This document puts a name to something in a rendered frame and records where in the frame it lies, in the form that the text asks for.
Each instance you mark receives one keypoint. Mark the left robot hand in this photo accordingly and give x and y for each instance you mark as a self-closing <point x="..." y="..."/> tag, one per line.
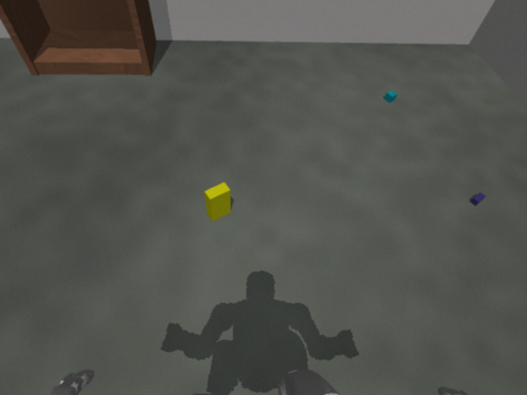
<point x="72" y="384"/>

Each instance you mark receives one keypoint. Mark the bookshelf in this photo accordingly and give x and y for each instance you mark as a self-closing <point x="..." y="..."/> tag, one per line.
<point x="82" y="37"/>

